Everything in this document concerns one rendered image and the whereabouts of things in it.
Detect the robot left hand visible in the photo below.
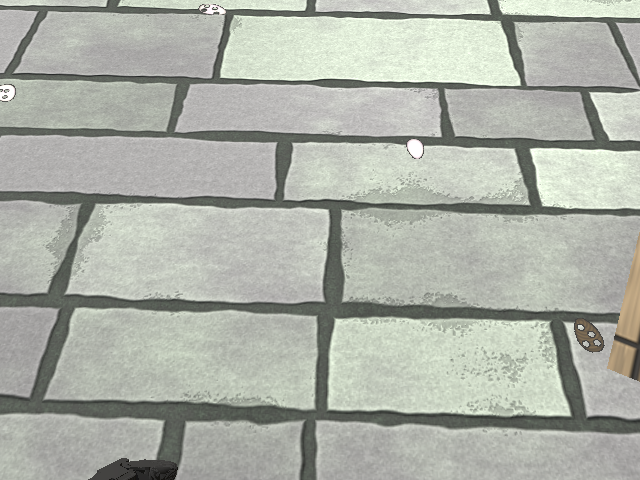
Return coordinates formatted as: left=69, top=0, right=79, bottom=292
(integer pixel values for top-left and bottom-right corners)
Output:
left=88, top=458, right=178, bottom=480

